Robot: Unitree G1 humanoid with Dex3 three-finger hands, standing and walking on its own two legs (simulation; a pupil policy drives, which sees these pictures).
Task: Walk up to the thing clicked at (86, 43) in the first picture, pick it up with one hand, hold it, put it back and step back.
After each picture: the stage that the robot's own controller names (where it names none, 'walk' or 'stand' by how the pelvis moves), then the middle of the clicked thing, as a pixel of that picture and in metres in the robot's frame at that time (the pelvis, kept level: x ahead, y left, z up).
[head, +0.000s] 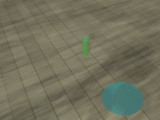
stand; (85, 46) +1.34 +0.00 -0.66
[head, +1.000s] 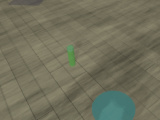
walk; (71, 56) +1.21 +0.23 -0.64
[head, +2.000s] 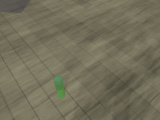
walk; (59, 87) +0.77 +0.27 -0.64
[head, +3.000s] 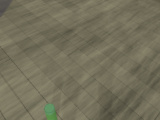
walk; (51, 115) +0.51 +0.22 -0.64
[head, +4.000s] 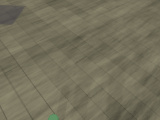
stand; out of the picture +0.46 +0.22 -0.64
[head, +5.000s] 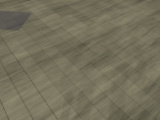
stand; out of the picture +0.45 +0.21 -0.66
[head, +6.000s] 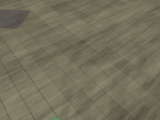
stand; out of the picture +0.46 +0.22 -0.66
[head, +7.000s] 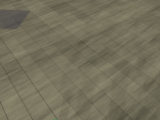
stand; out of the picture +0.45 +0.23 -0.66
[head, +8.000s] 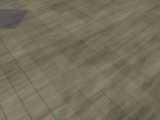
stand; out of the picture +0.44 +0.23 -0.66
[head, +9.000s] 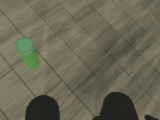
go down; (29, 55) +0.52 +0.23 -0.33
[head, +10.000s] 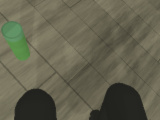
approach; (18, 44) +0.53 +0.25 -0.25
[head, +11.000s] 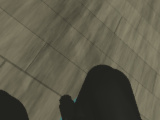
close in; out of the picture +0.51 +0.30 -0.17
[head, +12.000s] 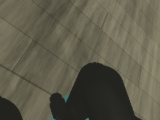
close; out of the picture +0.50 +0.32 -0.17
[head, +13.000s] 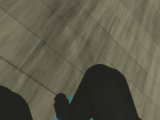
lift; out of the picture +0.45 +0.28 -0.17
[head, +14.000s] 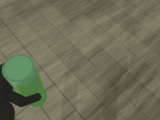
lift; (30, 86) +0.34 +0.18 +0.01
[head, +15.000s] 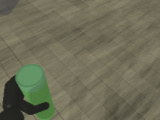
hold; (39, 96) +0.31 +0.16 +0.03
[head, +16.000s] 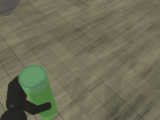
hold; (41, 96) +0.32 +0.16 +0.02
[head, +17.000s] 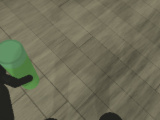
crouch; (22, 69) +0.41 +0.19 -0.04
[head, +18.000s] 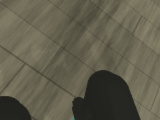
lower; out of the picture +0.53 +0.27 -0.08
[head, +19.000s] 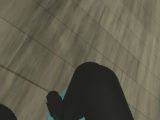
lower; out of the picture +0.49 +0.30 -0.18
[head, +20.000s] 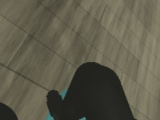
lower; out of the picture +0.49 +0.30 -0.18
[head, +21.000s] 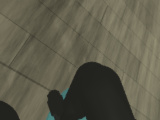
lower; out of the picture +0.48 +0.30 -0.18
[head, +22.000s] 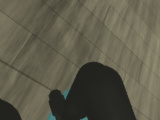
lower; out of the picture +0.48 +0.30 -0.18
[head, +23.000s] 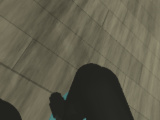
open; out of the picture +0.49 +0.28 -0.18
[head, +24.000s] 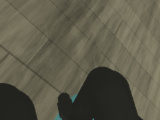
stand; out of the picture +0.49 +0.27 -0.19
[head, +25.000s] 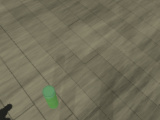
stand; (51, 98) +0.47 +0.19 -0.50
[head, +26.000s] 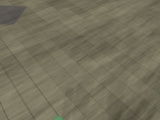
stand; out of the picture +0.45 +0.18 -0.60
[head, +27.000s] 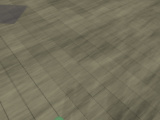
stand; out of the picture +0.44 +0.17 -0.60
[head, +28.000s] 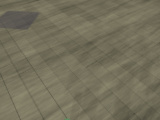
stand; out of the picture +0.47 +0.16 -0.65
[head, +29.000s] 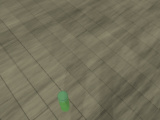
walk; (64, 102) +0.50 +0.14 -0.63
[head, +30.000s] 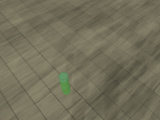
walk; (65, 84) +0.68 +0.18 -0.63
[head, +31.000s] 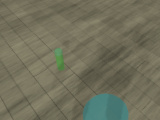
walk; (59, 59) +1.01 +0.26 -0.63
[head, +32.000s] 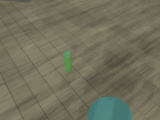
stand; (68, 62) +1.08 +0.19 -0.65
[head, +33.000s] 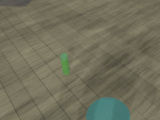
stand; (65, 64) +1.08 +0.22 -0.66
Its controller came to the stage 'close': yes
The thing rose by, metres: 0.69
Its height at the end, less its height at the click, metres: +0.00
